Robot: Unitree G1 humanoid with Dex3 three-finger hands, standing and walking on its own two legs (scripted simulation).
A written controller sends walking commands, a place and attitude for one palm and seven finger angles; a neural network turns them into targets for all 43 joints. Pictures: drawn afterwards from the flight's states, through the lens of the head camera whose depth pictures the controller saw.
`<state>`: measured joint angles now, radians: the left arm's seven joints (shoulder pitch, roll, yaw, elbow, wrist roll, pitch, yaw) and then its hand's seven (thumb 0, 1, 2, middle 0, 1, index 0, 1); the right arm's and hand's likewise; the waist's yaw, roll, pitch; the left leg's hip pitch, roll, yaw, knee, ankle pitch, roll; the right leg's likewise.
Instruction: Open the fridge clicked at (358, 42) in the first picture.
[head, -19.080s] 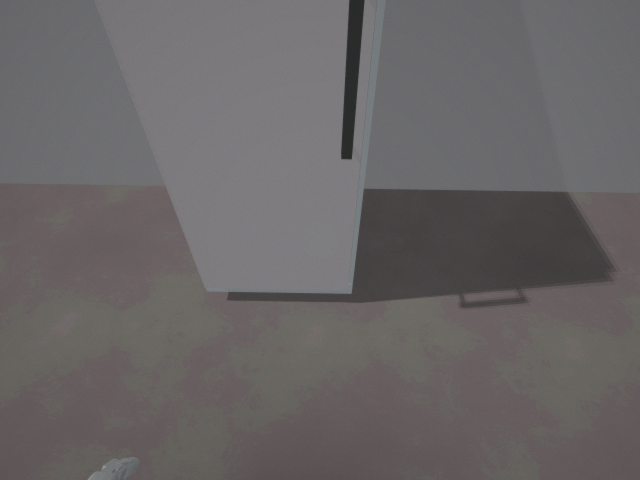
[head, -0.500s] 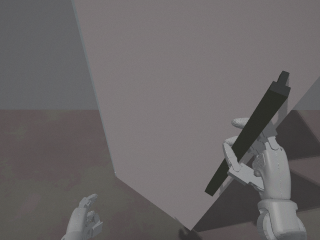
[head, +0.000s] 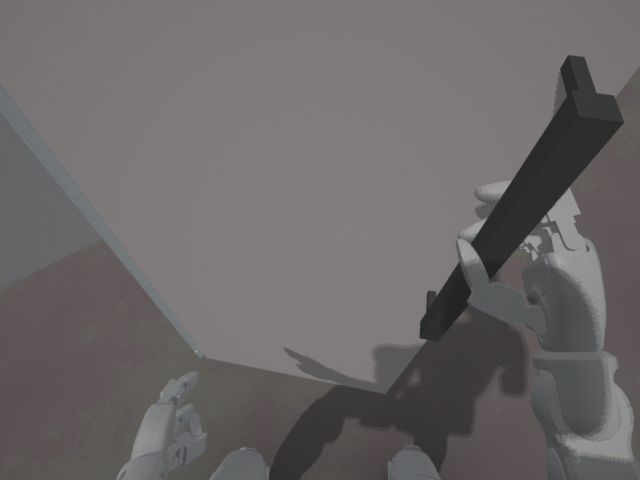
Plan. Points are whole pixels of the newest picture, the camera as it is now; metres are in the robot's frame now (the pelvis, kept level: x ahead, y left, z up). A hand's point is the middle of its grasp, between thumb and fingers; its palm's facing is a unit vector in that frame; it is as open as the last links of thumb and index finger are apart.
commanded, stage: walk backward, drawing the door open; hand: right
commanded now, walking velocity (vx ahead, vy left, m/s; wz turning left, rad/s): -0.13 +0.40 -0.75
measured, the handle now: (477, 245) +0.33 -0.12 +0.15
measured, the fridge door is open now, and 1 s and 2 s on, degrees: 49 78 72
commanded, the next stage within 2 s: stop walking and hold the door back in 0.74 s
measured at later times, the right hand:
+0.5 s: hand (424, 395) +0.18 -0.05 +0.17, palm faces +0.51 +0.82 -0.24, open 6.8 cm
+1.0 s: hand out of the picture +0.09 +0.02 +0.18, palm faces +0.82 +0.49 -0.29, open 6.5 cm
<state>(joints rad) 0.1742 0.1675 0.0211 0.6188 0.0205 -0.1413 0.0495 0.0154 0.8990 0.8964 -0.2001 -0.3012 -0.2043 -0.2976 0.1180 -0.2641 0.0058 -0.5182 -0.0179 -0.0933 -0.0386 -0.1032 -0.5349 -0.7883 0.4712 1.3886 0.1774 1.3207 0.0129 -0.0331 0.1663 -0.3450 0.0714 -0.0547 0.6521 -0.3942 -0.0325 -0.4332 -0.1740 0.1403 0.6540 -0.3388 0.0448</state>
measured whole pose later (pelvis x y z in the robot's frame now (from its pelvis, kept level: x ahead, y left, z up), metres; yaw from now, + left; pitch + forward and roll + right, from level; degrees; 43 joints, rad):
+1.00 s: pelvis +0.02 +0.36 +0.02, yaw -44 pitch -3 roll -2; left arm 0.11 0.23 0.01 0.68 0.00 -0.07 0.11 0.02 0.90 0.90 -0.20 -0.30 -0.20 -0.30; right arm 0.04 -0.33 -0.18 -0.24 0.03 -0.12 -0.08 -0.07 -0.55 -0.81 0.46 1.40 0.35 1.36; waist -0.02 0.02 0.14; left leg -0.30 0.12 0.08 0.56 -0.20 -0.02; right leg -0.43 0.02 -0.06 1.00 -0.53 0.03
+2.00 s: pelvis -0.03 +0.40 +0.02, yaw -44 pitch -2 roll +0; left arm 0.20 0.20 -0.01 0.69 -0.03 -0.05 0.08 0.01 0.90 0.90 -0.20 -0.30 -0.20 -0.30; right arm -0.46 -0.32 -0.21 0.36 0.04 -0.16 -0.04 -0.03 -0.64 -0.74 0.45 1.40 0.38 1.40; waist 0.05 -0.01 0.10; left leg -0.26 0.02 -0.03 0.55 -0.26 -0.02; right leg -0.24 -0.07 -0.10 0.54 -0.27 0.02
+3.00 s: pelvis -0.01 +0.40 +0.02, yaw -46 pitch +3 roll +0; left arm 0.29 0.24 0.04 0.74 -0.02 -0.09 0.01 0.01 0.90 0.90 -0.20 -0.30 -0.20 -0.30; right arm -0.45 -0.30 -0.21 0.47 0.05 -0.24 0.00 -0.01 0.54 -0.21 0.32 1.21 0.28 1.18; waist 0.04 -0.02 -0.01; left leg -0.32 0.01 0.02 0.55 -0.28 0.00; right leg -0.32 -0.08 -0.06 0.55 -0.28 0.04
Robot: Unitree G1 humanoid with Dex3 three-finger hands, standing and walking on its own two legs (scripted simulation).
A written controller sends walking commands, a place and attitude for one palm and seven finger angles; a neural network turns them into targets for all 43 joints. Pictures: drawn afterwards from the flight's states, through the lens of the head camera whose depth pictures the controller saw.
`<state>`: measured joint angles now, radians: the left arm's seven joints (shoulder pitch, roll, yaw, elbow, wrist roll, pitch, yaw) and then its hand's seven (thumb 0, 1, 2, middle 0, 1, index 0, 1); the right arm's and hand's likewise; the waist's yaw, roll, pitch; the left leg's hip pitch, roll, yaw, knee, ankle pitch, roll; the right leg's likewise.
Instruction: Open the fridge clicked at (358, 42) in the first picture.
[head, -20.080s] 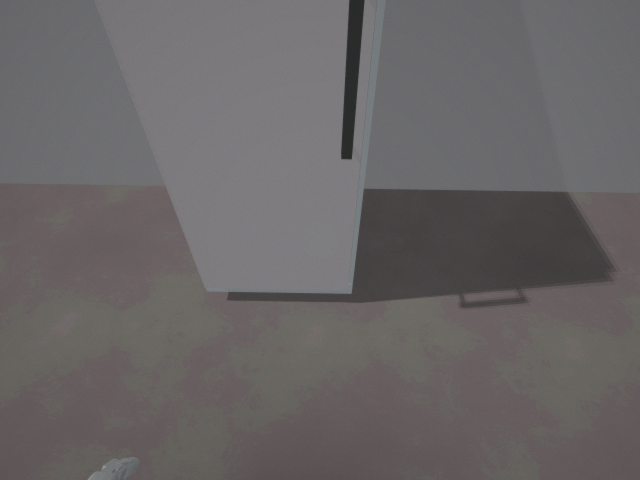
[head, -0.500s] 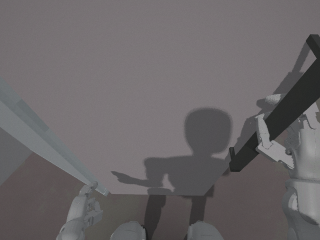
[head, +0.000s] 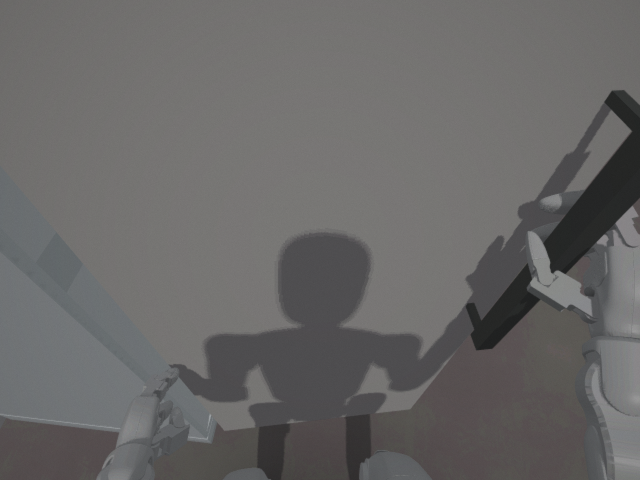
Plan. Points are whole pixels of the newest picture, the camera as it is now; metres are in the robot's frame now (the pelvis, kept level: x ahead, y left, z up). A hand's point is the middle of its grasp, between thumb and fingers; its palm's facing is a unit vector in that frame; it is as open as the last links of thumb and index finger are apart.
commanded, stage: stop walking and hold the door back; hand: right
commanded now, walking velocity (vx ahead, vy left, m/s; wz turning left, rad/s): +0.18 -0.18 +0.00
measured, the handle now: (532, 256) +0.33 -0.21 +0.13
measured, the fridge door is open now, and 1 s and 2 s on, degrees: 78 72 71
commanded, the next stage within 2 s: loosen the grip on the handle in 1.22 s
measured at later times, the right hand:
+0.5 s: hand (534, 241) +0.32 -0.19 +0.17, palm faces +0.29 +0.93 -0.24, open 5.8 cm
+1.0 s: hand (526, 227) +0.34 -0.19 +0.17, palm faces +0.18 +0.96 -0.20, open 6.0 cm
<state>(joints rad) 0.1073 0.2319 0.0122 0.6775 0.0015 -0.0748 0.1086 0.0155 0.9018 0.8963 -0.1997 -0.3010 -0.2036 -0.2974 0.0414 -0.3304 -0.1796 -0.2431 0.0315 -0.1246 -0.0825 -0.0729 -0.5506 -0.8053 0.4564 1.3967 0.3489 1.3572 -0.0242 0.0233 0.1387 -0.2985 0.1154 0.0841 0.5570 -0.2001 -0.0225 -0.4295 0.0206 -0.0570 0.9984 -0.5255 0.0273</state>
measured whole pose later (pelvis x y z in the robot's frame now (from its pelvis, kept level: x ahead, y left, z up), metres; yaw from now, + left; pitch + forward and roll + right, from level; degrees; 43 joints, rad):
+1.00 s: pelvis -0.07 -0.01 +0.00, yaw +0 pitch -2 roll +0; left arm 0.20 0.20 -0.01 0.69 -0.03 -0.05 0.08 0.01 0.90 0.90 -0.20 -0.30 -0.20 -0.30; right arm -0.46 -0.32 -0.21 0.36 0.04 -0.16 -0.04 -0.03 -0.64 -0.74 0.45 1.40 0.38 1.40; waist 0.05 -0.01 0.10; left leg -0.26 0.02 -0.03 0.55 -0.26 -0.02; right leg -0.24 -0.07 -0.10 0.54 -0.27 0.02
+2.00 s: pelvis -0.05 +0.00 +0.00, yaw -2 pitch +3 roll +0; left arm 0.29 0.24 0.04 0.74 -0.02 -0.09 0.01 0.01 0.90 0.90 -0.20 -0.30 -0.20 -0.30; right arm -0.45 -0.30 -0.21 0.47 0.05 -0.24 0.00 -0.01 0.54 -0.21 0.32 1.21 0.28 1.18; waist 0.04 -0.02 -0.01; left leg -0.32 0.01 0.02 0.55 -0.28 0.00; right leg -0.32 -0.08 -0.06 0.55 -0.28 0.04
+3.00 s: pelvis -0.05 -0.01 -0.01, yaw -3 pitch +3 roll +1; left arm 0.27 0.25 0.00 0.68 -0.04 -0.06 0.07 0.01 0.90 0.90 -0.20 -0.30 -0.20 -0.30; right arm -0.29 -0.41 -0.37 0.40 0.16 -0.26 0.20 -0.01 0.56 -0.20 0.25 1.15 0.26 1.15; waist 0.01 -0.02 -0.02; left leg -0.35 0.02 0.03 0.63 -0.32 -0.02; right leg -0.38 -0.07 -0.04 0.66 -0.33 0.02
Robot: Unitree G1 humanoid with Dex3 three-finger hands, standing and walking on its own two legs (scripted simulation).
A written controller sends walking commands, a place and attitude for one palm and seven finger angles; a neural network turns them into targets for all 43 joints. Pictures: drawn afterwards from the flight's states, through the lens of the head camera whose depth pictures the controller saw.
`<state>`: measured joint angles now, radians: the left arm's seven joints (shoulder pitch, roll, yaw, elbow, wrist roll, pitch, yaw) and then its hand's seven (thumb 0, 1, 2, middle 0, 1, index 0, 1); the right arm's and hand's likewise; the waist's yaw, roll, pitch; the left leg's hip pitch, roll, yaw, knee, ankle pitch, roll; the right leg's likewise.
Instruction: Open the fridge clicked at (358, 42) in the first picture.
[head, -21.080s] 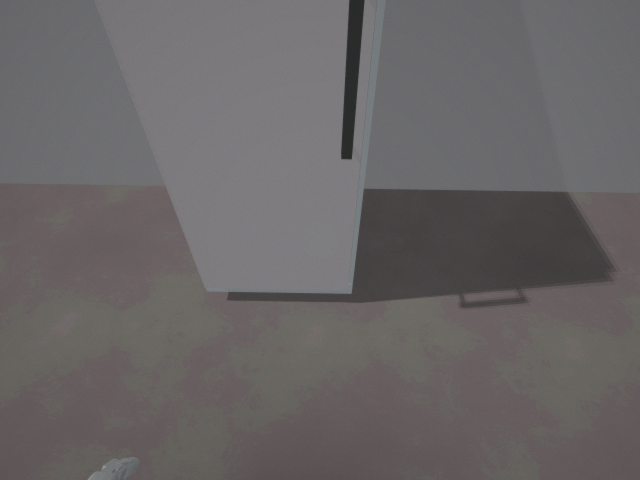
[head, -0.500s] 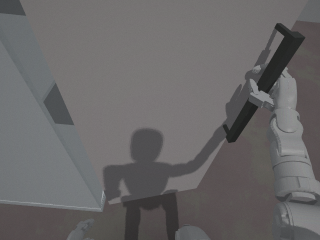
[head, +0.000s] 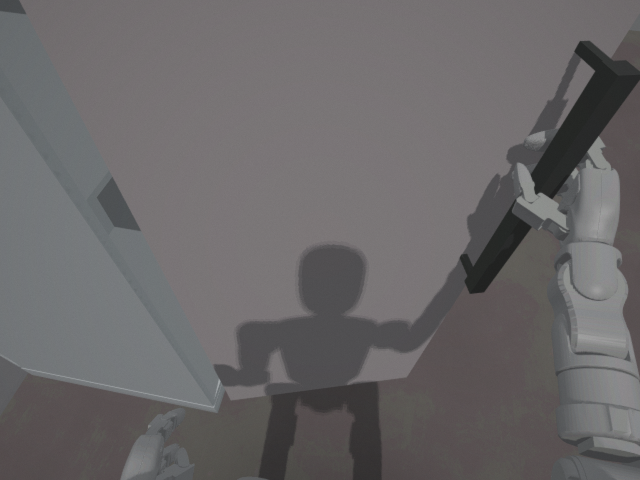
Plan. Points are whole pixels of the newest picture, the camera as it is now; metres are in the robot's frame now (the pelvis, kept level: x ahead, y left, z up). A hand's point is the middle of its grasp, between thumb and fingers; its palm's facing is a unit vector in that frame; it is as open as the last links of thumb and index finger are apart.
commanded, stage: stop walking and hold the door back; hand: right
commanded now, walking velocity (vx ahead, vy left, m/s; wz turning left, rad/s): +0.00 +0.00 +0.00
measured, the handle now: (517, 197) +0.45 -0.19 +0.13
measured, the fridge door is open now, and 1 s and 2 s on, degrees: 72 71 71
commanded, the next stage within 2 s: loosen the grip on the handle in 0.22 s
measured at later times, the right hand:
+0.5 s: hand (539, 195) +0.40 -0.19 +0.17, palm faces +0.17 +0.98 -0.14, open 7.4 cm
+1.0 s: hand (526, 206) +0.41 -0.19 +0.15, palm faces +0.20 +0.96 -0.18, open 14.4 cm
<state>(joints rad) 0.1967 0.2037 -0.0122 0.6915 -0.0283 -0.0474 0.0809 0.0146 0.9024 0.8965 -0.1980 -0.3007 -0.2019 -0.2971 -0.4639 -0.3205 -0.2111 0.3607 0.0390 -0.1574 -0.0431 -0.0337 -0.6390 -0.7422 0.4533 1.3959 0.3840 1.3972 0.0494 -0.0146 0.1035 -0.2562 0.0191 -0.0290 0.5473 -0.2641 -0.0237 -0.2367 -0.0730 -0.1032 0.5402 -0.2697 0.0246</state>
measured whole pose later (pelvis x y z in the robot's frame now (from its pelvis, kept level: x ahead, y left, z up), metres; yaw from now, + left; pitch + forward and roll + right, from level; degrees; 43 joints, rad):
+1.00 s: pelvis +0.02 +0.01 +0.00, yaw -2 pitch +3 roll +0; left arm 0.29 0.24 0.04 0.74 -0.02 -0.09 0.01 0.01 0.90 0.90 -0.20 -0.30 -0.20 -0.30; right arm -0.45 -0.30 -0.21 0.47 0.05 -0.24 0.00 -0.01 0.54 -0.21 0.32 1.21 0.28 1.18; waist 0.04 -0.02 -0.01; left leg -0.32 0.01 0.02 0.55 -0.28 0.00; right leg -0.32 -0.08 -0.06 0.55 -0.28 0.04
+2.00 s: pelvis +0.01 +0.00 -0.01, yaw -3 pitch +3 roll +1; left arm 0.27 0.25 0.00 0.68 -0.04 -0.06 0.07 0.01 0.90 0.90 -0.20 -0.30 -0.20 -0.30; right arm -0.29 -0.41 -0.37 0.40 0.16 -0.26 0.20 -0.01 0.56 -0.20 0.25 1.15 0.26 1.15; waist 0.01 -0.02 -0.02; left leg -0.35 0.02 0.03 0.63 -0.32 -0.02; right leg -0.38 -0.07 -0.04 0.66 -0.33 0.02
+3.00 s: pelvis +0.00 +0.00 +0.00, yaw -5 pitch -5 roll +1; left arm 0.17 0.25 -0.06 0.64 -0.02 -0.20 0.11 0.02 0.90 0.90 -0.20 -0.30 -0.20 -0.30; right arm 0.12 -0.40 -0.35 -0.13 0.23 0.03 0.20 -0.01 0.44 -0.25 0.25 1.08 0.25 1.08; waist -0.06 -0.04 0.03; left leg -0.13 0.03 0.05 0.47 -0.25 -0.03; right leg -0.18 -0.06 -0.02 0.54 -0.27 0.02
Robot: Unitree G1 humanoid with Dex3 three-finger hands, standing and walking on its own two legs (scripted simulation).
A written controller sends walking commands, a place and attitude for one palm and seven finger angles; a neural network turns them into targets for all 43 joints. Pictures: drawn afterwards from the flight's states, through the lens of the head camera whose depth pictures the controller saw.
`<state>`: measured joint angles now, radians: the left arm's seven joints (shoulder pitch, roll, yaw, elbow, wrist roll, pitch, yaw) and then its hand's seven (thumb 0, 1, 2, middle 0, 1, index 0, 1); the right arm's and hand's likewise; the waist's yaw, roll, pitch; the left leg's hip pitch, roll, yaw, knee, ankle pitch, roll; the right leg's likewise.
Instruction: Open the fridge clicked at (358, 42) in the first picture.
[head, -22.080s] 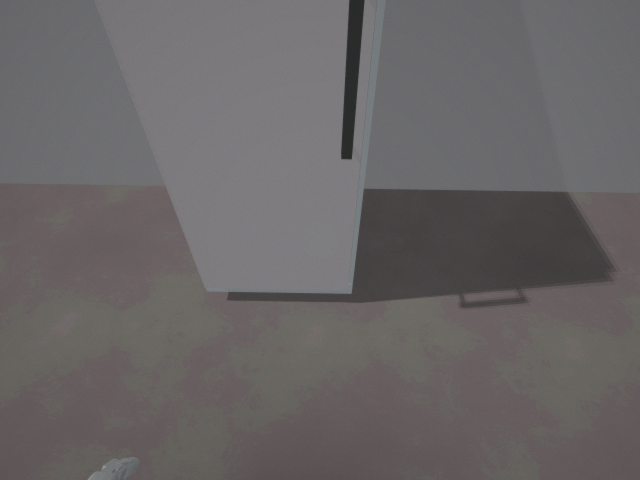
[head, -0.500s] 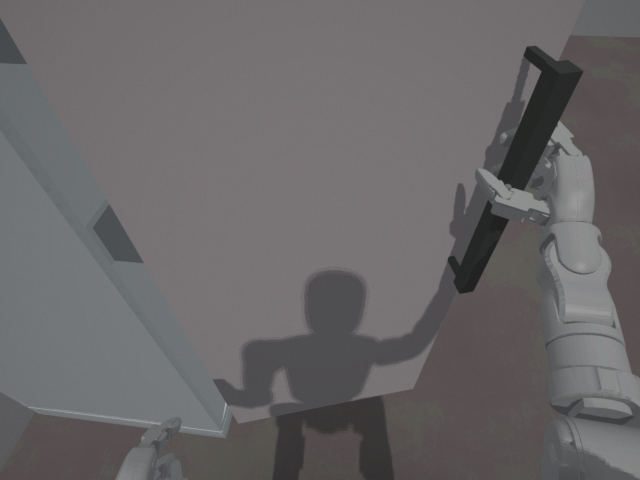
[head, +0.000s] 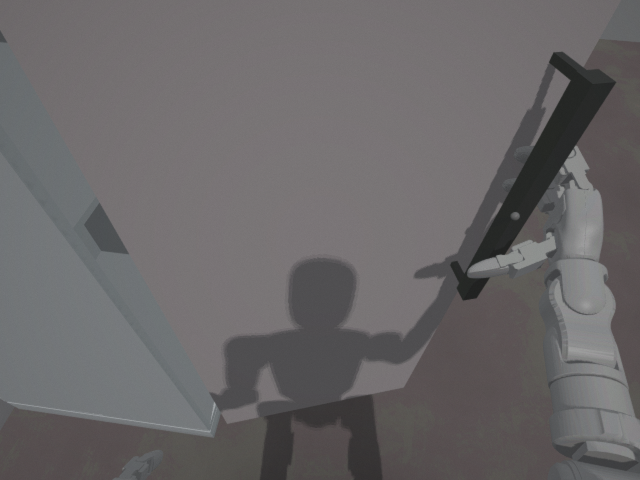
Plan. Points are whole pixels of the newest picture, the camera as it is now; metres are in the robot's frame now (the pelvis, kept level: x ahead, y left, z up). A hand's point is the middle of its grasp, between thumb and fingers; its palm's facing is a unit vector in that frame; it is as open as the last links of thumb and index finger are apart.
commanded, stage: slip the hand off the handle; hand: right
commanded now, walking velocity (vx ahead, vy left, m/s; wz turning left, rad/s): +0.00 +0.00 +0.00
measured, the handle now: (503, 203) +0.44 -0.19 +0.13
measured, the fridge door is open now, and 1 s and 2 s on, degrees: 71 71 71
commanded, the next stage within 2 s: draw the hand back to the body in 1.28 s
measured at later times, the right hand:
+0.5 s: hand (560, 211) +0.42 -0.24 +0.15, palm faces +0.18 +0.97 -0.18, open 14.7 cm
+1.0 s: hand (608, 264) +0.34 -0.27 +0.15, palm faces +0.20 +0.97 -0.16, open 14.7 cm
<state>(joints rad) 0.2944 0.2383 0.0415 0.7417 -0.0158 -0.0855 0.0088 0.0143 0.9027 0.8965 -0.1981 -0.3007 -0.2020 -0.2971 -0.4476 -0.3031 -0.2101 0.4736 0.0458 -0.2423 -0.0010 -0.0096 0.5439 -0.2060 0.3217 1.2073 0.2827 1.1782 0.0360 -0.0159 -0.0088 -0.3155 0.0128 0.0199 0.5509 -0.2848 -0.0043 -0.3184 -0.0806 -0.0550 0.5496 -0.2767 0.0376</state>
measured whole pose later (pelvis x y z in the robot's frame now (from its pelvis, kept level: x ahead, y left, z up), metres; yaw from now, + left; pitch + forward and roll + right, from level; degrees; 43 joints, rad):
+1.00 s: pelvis +0.00 -0.01 -0.01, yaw -1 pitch +3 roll +1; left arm 0.27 0.25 0.00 0.68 -0.04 -0.06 0.07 0.01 0.90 0.90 -0.20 -0.30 -0.20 -0.30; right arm -0.29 -0.41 -0.37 0.40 0.16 -0.26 0.20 -0.01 0.56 -0.20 0.25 1.15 0.26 1.15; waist 0.01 -0.02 -0.02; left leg -0.35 0.02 0.03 0.63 -0.32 -0.02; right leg -0.38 -0.07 -0.04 0.66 -0.33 0.02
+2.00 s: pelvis -0.01 -0.02 +0.00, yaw -2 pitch -5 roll +1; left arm 0.17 0.25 -0.06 0.64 -0.02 -0.20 0.11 0.02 0.90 0.90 -0.20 -0.30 -0.20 -0.30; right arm 0.12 -0.40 -0.35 -0.13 0.23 0.03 0.20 -0.01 0.44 -0.25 0.25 1.08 0.25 1.08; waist -0.06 -0.04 0.03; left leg -0.13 0.03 0.05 0.47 -0.25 -0.03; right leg -0.18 -0.06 -0.02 0.54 -0.27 0.02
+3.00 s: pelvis -0.01 -0.01 +0.01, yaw -1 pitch -8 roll +1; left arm 0.16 0.21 -0.01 0.73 0.03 -0.16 0.10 0.02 0.90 0.90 -0.20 -0.30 -0.20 -0.30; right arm 0.43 -0.32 -0.32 -0.35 0.05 -0.08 -0.13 0.02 -0.88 -0.90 0.21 0.30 0.21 0.30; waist -0.07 -0.06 0.06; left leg -0.01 0.01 0.03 0.35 -0.20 -0.01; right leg -0.04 -0.07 -0.04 0.40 -0.21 0.03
